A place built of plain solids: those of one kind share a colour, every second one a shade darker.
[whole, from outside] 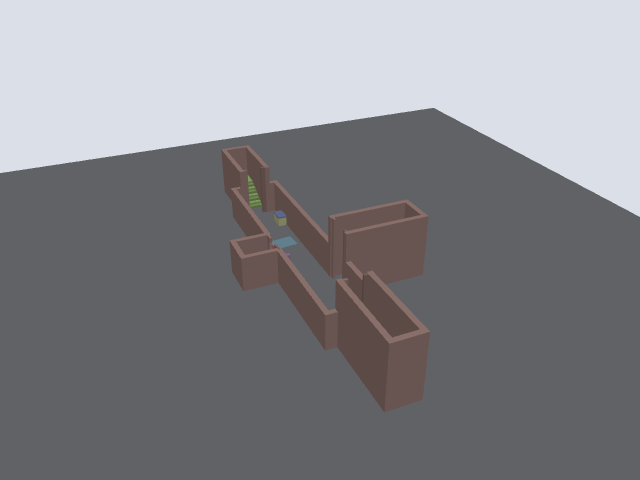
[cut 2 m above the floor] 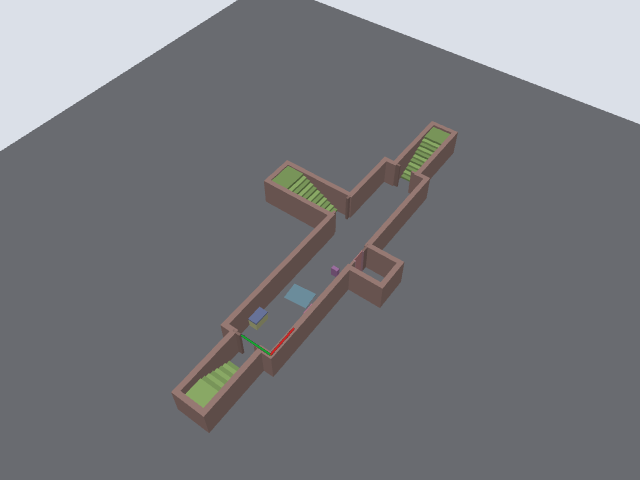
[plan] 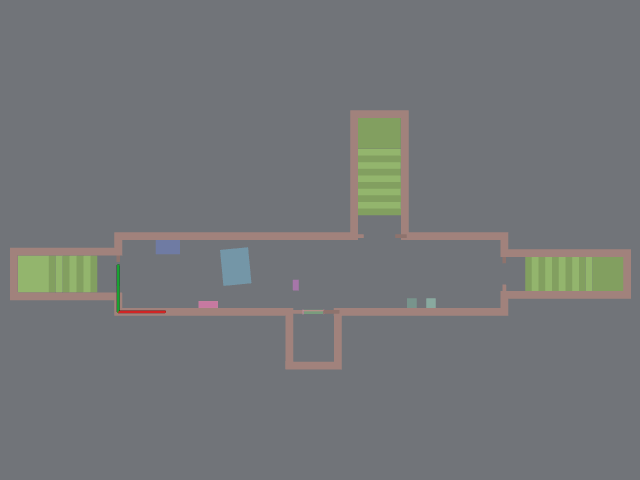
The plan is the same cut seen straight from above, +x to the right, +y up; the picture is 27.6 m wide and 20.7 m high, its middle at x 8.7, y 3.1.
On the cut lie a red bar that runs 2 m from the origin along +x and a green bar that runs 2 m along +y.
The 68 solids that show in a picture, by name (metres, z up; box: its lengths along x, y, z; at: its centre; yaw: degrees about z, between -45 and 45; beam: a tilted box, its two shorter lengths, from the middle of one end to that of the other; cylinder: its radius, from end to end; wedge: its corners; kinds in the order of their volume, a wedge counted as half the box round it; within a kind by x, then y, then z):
{
 "wall_1": {"box": [0.34, 2.27, 3.74], "at": [-4.5, 1.63, 1.82]},
 "wall_2": {"box": [4.84, 0.34, 3.74], "at": [-2.25, 0.67, 1.82]},
 "wall_3": {"box": [4.84, 0.34, 3.74], "at": [-2.25, 2.6, 1.82]},
 "wall_4": {"box": [0.34, 1.01, 2.42], "at": [0.0, 0.34, 1.16]},
 "wall_5": {"box": [0.16, 0.53, 3.74], "at": [0.0, 0.85, 1.82]},
 "wall_6": {"box": [0.16, 0.53, 3.74], "at": [0.0, 2.41, 1.82]},
 "wall_7": {"box": [0.34, 1.01, 2.42], "at": [0.0, 2.93, 1.16]},
 "wall_8": {"box": [7.71, 0.34, 2.42], "at": [3.69, 0.0, 1.16]},
 "wall_9": {"box": [10.51, 0.34, 2.42], "at": [5.08, 3.27, 1.16]},
 "wall_10": {"box": [0.34, 2.66, 2.42], "at": [7.38, -1.16, 1.16]},
 "wall_11": {"box": [0.69, 0.16, 2.42], "at": [7.64, 0.0, 1.16]},
 "wall_12": {"box": [2.43, 0.34, 2.42], "at": [8.42, -2.32, 1.16]},
 "wall_13": {"box": [0.7, 0.16, 2.42], "at": [9.2, 0.0, 1.16]},
 "wall_14": {"box": [0.34, 2.66, 2.42], "at": [9.47, -1.16, 1.16]},
 "wall_15": {"box": [0.34, 5.6, 4.33], "at": [10.17, 5.9, 2.12]},
 "wall_16": {"box": [0.5, 0.16, 4.33], "at": [10.34, 3.27, 2.12]},
 "wall_17": {"box": [2.53, 0.34, 4.33], "at": [11.26, 8.53, 2.12]},
 "wall_18": {"box": [0.5, 0.16, 4.33], "at": [12.19, 3.27, 2.12]},
 "wall_19": {"box": [0.34, 5.6, 4.33], "at": [12.36, 5.9, 2.12]},
 "wall_20": {"box": [7.52, 0.34, 2.42], "at": [13.06, 0.0, 1.16]},
 "wall_21": {"box": [4.63, 0.34, 2.42], "at": [14.5, 3.27, 1.16]},
 "wall_22": {"box": [0.34, 1.07, 2.42], "at": [16.65, 0.37, 1.16]},
 "wall_23": {"box": [0.16, 0.53, 4.26], "at": [16.65, 0.92, 2.08]},
 "wall_24": {"box": [0.16, 0.53, 4.26], "at": [16.65, 2.35, 2.08]},
 "wall_25": {"box": [0.34, 1.07, 2.42], "at": [16.65, 2.9, 1.16]},
 "wall_26": {"box": [5.64, 0.34, 4.26], "at": [19.3, 0.73, 2.08]},
 "wall_27": {"box": [5.64, 0.34, 4.26], "at": [19.3, 2.54, 2.08]},
 "wall_28": {"box": [0.34, 2.14, 4.26], "at": [21.94, 1.63, 2.08]},
 "piece_1": {"box": [1.33, 1.58, 1.37], "at": [-3.67, 1.63, 0.64]},
 "piece_2": {"box": [0.3, 1.58, 1.21], "at": [-2.85, 1.63, 0.55]},
 "piece_3": {"box": [0.3, 1.58, 1.04], "at": [-2.55, 1.63, 0.47]},
 "piece_4": {"box": [0.3, 1.58, 0.88], "at": [-2.25, 1.63, 0.39]},
 "piece_5": {"box": [0.3, 1.58, 0.71], "at": [-1.95, 1.63, 0.3]},
 "piece_6": {"box": [0.3, 1.58, 0.55], "at": [-1.65, 1.63, 0.22]},
 "piece_7": {"box": [0.3, 1.58, 0.38], "at": [-1.35, 1.63, 0.14]},
 "piece_8": {"box": [0.3, 1.58, 0.21], "at": [-1.05, 1.63, 0.06]},
 "piece_9": {"box": [1.85, 0.29, 0.22], "at": [11.26, 4.31, 0.06]},
 "piece_10": {"box": [1.85, 0.29, 0.4], "at": [11.26, 4.6, 0.15]},
 "piece_11": {"box": [1.85, 0.29, 0.57], "at": [11.26, 4.88, 0.24]},
 "piece_12": {"box": [1.85, 0.29, 0.75], "at": [11.26, 5.17, 0.32]},
 "piece_13": {"box": [1.85, 0.29, 0.92], "at": [11.26, 5.46, 0.41]},
 "piece_14": {"box": [1.85, 0.29, 1.09], "at": [11.26, 5.74, 0.5]},
 "piece_15": {"box": [1.85, 0.29, 1.27], "at": [11.26, 6.03, 0.58]},
 "piece_16": {"box": [1.85, 0.29, 1.44], "at": [11.26, 6.31, 0.67]},
 "piece_17": {"box": [1.85, 0.29, 1.62], "at": [11.26, 6.6, 0.76]},
 "piece_18": {"box": [1.85, 0.29, 1.79], "at": [11.26, 6.89, 0.84]},
 "piece_19": {"box": [1.85, 1.33, 1.96], "at": [11.26, 7.69, 0.93]},
 "piece_20": {"box": [0.29, 1.46, 0.22], "at": [17.69, 1.63, 0.06]},
 "piece_21": {"box": [0.29, 1.46, 0.38], "at": [17.98, 1.63, 0.14]},
 "piece_22": {"box": [0.29, 1.46, 0.55], "at": [18.27, 1.63, 0.23]},
 "piece_23": {"box": [0.29, 1.46, 0.72], "at": [18.56, 1.63, 0.31]},
 "piece_24": {"box": [0.29, 1.46, 0.89], "at": [18.85, 1.63, 0.39]},
 "piece_25": {"box": [0.29, 1.46, 1.05], "at": [19.14, 1.63, 0.48]},
 "piece_26": {"box": [0.29, 1.46, 1.22], "at": [19.43, 1.63, 0.56]},
 "piece_27": {"box": [0.29, 1.46, 1.39], "at": [19.72, 1.63, 0.64]},
 "piece_28": {"box": [0.29, 1.46, 1.55], "at": [20.01, 1.63, 0.73]},
 "piece_29": {"box": [0.29, 1.46, 1.72], "at": [20.3, 1.63, 0.81]},
 "piece_30": {"box": [1.33, 1.46, 1.89], "at": [21.11, 1.63, 0.89]},
 "gritbin_passage_body_1": {"box": [1.02, 0.59, 0.67], "at": [2.14, 2.79, 0.28]},
 "cabinet_passage_body_1": {"box": [0.82, 0.28, 1.28], "at": [3.88, 0.32, 0.76]},
 "sheet_1": {"box": [1.22, 1.56, 0.07], "at": [5.07, 1.95, -0.01], "yaw": 5.4},
 "leaf_door_1": {"box": [0.86, 0.05, 2.07], "at": [8.42, 0.05, 0.98]},
 "suitcase_1": {"box": [0.26, 0.46, 0.71], "at": [7.66, 1.16, 0.3]},
 "gritbin_passage_lid_1": {"box": [1.05, 0.62, 0.1], "at": [2.14, 2.79, 0.67]},
 "bin_passage_lid_1": {"box": [0.42, 0.42, 0.12], "at": [12.66, 0.38, 0.86]},
 "bin_passage_lid_2": {"box": [0.42, 0.42, 0.12], "at": [13.49, 0.38, 0.86]},
 "jamb_door_1": {"box": [0.06, 0.2, 2.1], "at": [8.87, 0.0, 1.0]},
 "threshold_door_1": {"box": [0.83, 0.19, 0.07], "at": [8.42, 0.0, -0.01]}
}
